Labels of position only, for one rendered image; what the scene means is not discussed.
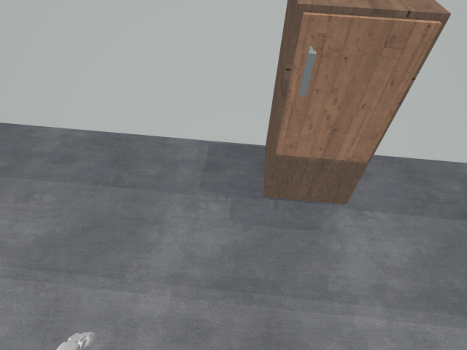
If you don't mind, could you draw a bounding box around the cupboard door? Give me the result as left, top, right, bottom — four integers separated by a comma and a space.
277, 12, 442, 163

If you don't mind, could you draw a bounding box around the robot left hand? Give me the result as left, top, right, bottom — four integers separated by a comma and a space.
56, 332, 96, 350

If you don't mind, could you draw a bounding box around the handle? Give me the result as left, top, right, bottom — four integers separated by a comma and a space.
299, 46, 317, 97

